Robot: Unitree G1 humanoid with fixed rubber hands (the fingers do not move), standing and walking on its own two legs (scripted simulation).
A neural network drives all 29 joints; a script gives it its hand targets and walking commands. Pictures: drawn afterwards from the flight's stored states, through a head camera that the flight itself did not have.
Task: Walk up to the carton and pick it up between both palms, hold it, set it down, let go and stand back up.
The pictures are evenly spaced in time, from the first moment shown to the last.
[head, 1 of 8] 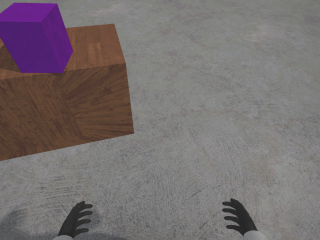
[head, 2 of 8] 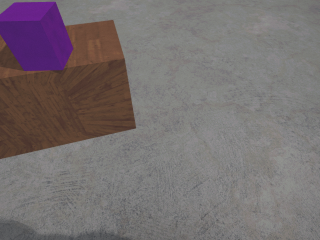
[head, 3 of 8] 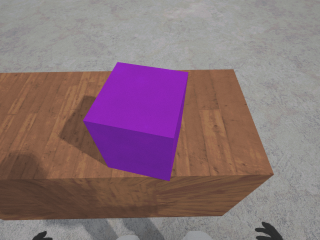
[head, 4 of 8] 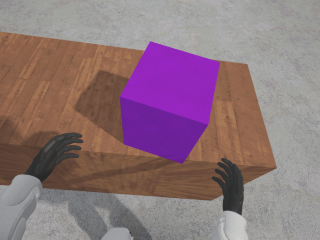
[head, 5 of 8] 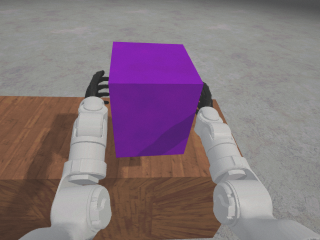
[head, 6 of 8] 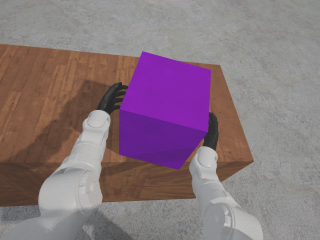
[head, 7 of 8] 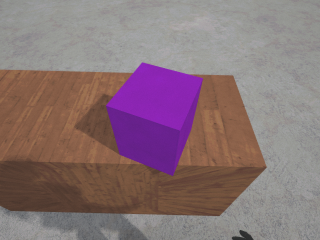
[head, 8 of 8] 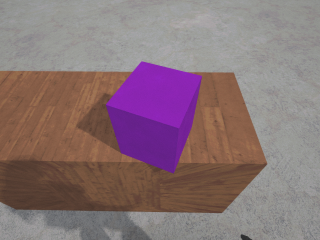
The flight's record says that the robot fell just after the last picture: no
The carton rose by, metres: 0.22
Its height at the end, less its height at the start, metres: +0.00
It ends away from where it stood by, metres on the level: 0.03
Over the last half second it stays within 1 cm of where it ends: yes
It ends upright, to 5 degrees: yes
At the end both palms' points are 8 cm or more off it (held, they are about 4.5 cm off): yes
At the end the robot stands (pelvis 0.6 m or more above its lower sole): yes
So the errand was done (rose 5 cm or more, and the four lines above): yes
